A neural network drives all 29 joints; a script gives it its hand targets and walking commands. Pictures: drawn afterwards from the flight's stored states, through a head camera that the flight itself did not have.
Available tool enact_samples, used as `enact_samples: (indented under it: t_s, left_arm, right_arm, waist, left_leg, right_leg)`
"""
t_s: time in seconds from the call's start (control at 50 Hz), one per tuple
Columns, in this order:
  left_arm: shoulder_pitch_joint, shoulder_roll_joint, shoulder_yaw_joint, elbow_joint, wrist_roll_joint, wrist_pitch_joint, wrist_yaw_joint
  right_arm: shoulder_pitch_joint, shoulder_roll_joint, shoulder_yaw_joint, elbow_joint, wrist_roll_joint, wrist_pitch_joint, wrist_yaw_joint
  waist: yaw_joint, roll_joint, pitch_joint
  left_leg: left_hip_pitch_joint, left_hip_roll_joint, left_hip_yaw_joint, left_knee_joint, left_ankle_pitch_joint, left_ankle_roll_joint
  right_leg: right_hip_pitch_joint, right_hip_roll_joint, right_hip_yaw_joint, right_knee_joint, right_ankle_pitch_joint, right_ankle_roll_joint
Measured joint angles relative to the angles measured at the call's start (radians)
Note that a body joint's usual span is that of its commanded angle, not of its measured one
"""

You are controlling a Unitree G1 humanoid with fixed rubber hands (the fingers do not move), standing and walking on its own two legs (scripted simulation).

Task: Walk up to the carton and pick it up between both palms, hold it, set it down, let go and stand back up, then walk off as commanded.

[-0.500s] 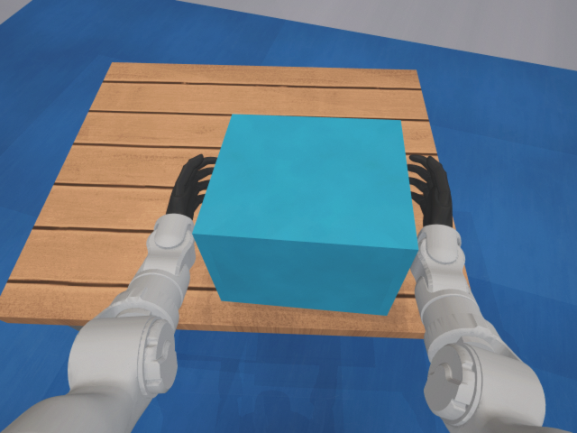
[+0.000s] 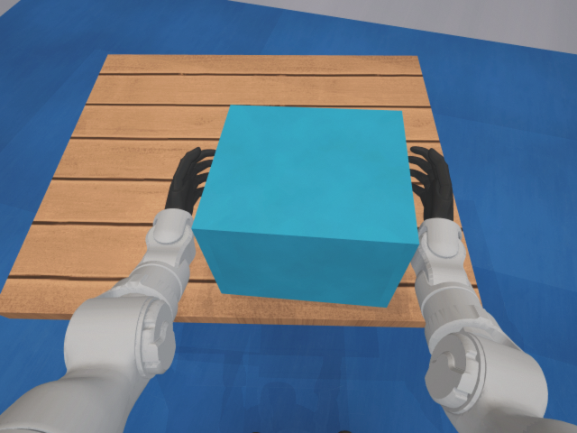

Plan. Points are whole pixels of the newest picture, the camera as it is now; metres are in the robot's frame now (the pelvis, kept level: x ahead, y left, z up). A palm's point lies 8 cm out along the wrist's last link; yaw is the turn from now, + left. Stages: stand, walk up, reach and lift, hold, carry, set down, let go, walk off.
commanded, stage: set down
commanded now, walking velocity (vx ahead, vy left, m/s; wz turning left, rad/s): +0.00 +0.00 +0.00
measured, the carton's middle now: (308, 205) +0.45 -0.01 -0.02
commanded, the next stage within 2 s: none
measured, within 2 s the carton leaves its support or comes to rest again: rests again in 0.38 s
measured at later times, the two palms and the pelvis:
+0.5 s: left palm (183, 202) +0.43 +0.18 +0.02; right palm (431, 212) +0.41 -0.19 +0.02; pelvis +0.00 +0.00 +0.00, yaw +0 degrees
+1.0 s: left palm (184, 205) +0.43 +0.18 +0.02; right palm (431, 213) +0.41 -0.18 +0.02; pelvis -0.01 +0.00 -0.01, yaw +0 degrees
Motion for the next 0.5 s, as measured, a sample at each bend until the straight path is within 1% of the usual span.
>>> enact_samples:
  t_s: [0.32, 0.5]
  left_arm:
    - [0.006, -0.006, 0.041, -0.002, 0.019, -0.033, -0.010]
    - [0.004, -0.004, 0.077, -0.010, 0.048, -0.052, -0.023]
  right_arm:
    - [-0.002, -0.002, -0.015, 0.028, -0.006, -0.044, 0.002]
    - [0.009, 0.013, -0.032, 0.013, -0.014, -0.058, -0.001]
  waist:
    - [-0.001, 0.006, 0.010]
    - [-0.001, 0.000, 0.015]
  left_leg:
    - [-0.006, 0.002, -0.007, 0.023, -0.017, -0.002]
    - [-0.020, 0.005, -0.007, 0.030, -0.018, -0.005]
  right_leg:
    - [-0.001, 0.000, -0.009, 0.022, -0.021, -0.002]
    - [-0.018, 0.002, -0.010, 0.034, -0.024, -0.005]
